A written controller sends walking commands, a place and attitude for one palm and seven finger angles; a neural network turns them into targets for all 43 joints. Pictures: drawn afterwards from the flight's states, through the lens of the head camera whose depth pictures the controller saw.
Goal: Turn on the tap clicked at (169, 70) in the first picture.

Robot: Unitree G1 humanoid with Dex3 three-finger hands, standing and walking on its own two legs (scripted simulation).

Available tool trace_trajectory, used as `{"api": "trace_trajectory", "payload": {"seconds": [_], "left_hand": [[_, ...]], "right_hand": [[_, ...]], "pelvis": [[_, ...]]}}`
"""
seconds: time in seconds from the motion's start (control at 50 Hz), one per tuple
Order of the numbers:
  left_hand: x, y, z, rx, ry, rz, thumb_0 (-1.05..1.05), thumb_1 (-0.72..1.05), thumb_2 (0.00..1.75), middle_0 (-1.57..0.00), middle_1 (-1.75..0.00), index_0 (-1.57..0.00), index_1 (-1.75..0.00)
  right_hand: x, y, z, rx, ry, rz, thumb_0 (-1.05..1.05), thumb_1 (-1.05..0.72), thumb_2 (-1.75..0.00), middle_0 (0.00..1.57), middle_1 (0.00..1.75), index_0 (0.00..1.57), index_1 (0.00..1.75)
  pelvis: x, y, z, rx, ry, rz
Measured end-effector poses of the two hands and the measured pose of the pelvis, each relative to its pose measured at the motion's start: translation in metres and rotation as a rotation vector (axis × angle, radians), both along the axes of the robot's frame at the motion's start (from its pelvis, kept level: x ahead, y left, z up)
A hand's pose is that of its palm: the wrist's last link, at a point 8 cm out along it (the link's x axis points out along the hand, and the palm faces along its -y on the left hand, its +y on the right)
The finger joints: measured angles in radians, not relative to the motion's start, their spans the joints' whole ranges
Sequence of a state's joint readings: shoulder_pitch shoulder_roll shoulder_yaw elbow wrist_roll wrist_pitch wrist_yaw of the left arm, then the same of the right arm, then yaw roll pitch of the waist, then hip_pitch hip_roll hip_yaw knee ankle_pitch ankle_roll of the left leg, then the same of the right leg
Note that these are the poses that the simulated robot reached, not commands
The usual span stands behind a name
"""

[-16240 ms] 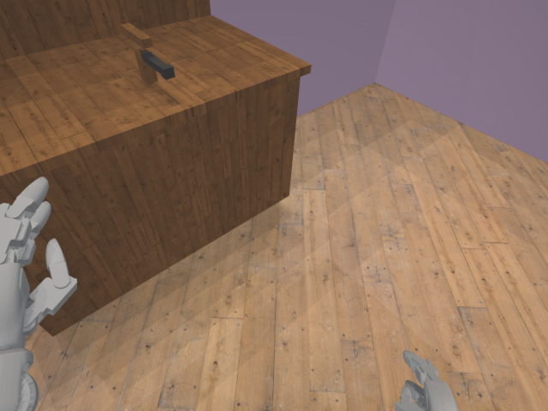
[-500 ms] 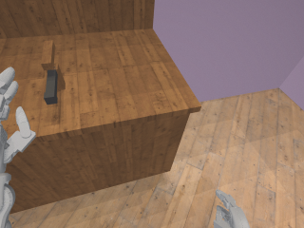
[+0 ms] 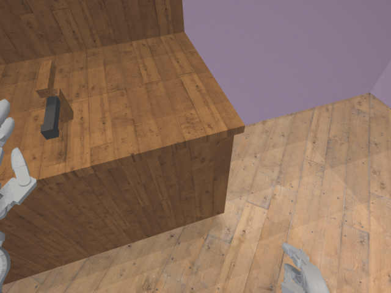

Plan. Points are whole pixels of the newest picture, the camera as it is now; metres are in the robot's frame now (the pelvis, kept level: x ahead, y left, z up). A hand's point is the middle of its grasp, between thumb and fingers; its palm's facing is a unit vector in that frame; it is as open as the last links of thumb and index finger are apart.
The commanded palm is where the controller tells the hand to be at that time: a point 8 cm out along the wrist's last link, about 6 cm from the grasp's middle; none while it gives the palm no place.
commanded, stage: come to a stop and stand still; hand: left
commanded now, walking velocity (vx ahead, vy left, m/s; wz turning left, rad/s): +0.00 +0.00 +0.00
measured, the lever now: (50, 131) +0.44 +0.39 +0.07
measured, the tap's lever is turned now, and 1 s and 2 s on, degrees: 0 0 0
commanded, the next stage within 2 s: look again from close up in 0.40 s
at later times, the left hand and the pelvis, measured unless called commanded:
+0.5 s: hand (51, 199) +0.22 +0.24 +0.15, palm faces +0.41 -0.82 -0.40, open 7.4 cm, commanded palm +0.17 +0.27 +0.18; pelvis +0.01 -0.01 +0.01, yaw +1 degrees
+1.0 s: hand (23, 200) +0.22 +0.28 +0.15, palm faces +0.41 -0.84 -0.35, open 7.4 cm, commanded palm +0.16 +0.31 +0.18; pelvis +0.00 +0.03 +0.01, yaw +0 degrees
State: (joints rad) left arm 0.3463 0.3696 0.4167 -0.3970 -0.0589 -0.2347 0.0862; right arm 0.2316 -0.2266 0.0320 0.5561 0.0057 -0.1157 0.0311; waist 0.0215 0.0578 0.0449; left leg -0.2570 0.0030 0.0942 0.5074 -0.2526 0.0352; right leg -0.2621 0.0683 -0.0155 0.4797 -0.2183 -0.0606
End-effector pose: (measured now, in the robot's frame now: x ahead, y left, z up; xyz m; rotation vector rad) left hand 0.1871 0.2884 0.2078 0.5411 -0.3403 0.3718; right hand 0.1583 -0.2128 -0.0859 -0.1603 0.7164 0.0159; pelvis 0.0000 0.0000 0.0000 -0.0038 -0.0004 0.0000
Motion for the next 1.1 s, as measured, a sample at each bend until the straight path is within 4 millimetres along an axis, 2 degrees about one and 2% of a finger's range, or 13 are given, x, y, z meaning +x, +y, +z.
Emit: {"api": "trace_trajectory", "payload": {"seconds": [0.06,0.1,0.14,0.2,0.3,0.38,0.52,0.6,0.78,0.98,1.1], "left_hand": [[-0.005,-0.021,-0.034,-0.072,0.14,-0.042,0.01,0.9,0.9,-0.2,-0.3,-0.2,-0.3],[-0.007,-0.026,-0.05,-0.102,0.197,-0.038,0.02,0.89,0.9,-0.21,-0.31,-0.21,-0.31],[-0.006,-0.025,-0.058,-0.12,0.209,-0.017,0.02,0.89,0.9,-0.21,-0.31,-0.21,-0.31],[-0.004,-0.022,-0.051,-0.119,0.167,0.018,0.02,0.89,0.9,-0.22,-0.31,-0.22,-0.31],[0.0,-0.024,-0.017,-0.068,0.038,0.023,0.02,0.89,0.9,-0.22,-0.31,-0.21,-0.31],[-0.001,-0.025,-0.009,-0.045,0.028,0.011,0.02,0.89,0.9,-0.21,-0.31,-0.21,-0.31],[-0.009,-0.009,-0.041,-0.131,0.148,0.06,0.02,0.89,0.9,-0.21,-0.31,-0.21,-0.31],[-0.011,-0.004,-0.047,-0.181,0.143,0.072,0.02,0.89,0.9,-0.21,-0.31,-0.21,-0.31],[-0.007,0.008,-0.02,-0.127,0.047,0.015,0.02,0.89,0.9,-0.21,-0.31,-0.21,-0.31],[-0.012,0.032,-0.04,-0.159,0.123,0.029,0.02,0.89,0.9,-0.21,-0.31,-0.21,-0.31],[-0.006,0.036,-0.034,-0.158,0.076,0.035,0.02,0.89,0.9,-0.21,-0.31,-0.21,-0.31]], "right_hand": [[-0.008,-0.016,0.001,-0.024,0.02,-0.048,0.01,-0.9,-0.9,0.2,0.3,0.2,0.3],[-0.011,-0.026,0.002,-0.057,0.038,-0.06,0.01,-0.9,-0.9,0.2,0.3,0.2,0.3],[-0.012,-0.035,0.005,-0.09,0.05,-0.061,0.01,-0.9,-0.9,0.2,0.3,0.2,0.3],[-0.008,-0.045,0.008,-0.127,0.049,-0.051,0.01,-0.9,-0.9,0.2,0.3,0.2,0.3],[0.009,-0.048,0.013,-0.129,0.0,-0.047,0.01,-0.9,-0.9,0.2,0.3,0.2,0.3],[0.024,-0.041,0.017,-0.096,-0.046,-0.064,0.01,-0.9,-0.9,0.2,0.3,0.2,0.3],[0.033,-0.021,0.023,-0.076,-0.057,-0.048,0.01,-0.9,-0.9,0.2,0.3,0.2,0.3],[0.031,-0.009,0.024,-0.096,-0.038,-0.013,0.01,-0.9,-0.9,0.2,0.3,0.2,0.3],[0.022,0.013,0.028,-0.094,-0.04,-0.016,0.01,-0.9,-0.9,0.2,0.3,0.2,0.3],[0.003,0.024,0.024,-0.118,0.002,-0.049,0.01,-0.9,-0.9,0.2,0.3,0.2,0.3],[0.002,0.03,0.021,-0.125,0.017,-0.043,0.01,-0.9,-0.9,0.2,0.3,0.2,0.3]], "pelvis": [[0.001,-0.009,0.001,0.002,0.002,-0.005],[0.002,-0.015,0.001,0.002,0.005,-0.001],[0.002,-0.021,0.001,0.0,0.007,0.006],[0.002,-0.025,0.002,-0.004,0.007,0.014],[0.006,-0.024,0.003,-0.008,0.006,0.018],[0.01,-0.02,0.004,-0.008,0.006,0.015],[0.011,-0.014,0.006,-0.009,-0.001,0.015],[0.008,-0.008,0.007,-0.01,-0.008,0.021],[0.003,0.01,0.009,-0.014,-0.01,0.015],[0.001,0.029,0.009,-0.008,-0.004,0.005],[0.003,0.032,0.007,0.001,-0.002,0.004]]}}
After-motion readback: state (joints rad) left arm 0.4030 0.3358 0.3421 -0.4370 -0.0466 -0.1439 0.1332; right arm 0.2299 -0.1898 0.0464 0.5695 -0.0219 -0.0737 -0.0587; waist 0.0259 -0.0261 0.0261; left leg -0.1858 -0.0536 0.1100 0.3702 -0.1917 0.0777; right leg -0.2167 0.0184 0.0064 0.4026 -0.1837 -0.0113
